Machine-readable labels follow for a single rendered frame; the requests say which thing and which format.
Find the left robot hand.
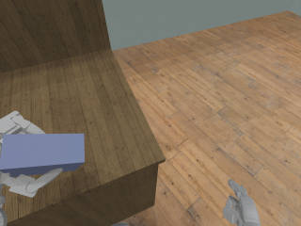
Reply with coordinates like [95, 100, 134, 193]
[0, 111, 63, 198]

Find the right robot hand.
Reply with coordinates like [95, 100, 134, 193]
[223, 179, 261, 226]

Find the sponge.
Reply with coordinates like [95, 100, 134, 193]
[0, 133, 85, 177]

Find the table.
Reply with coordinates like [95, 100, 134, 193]
[0, 0, 166, 226]

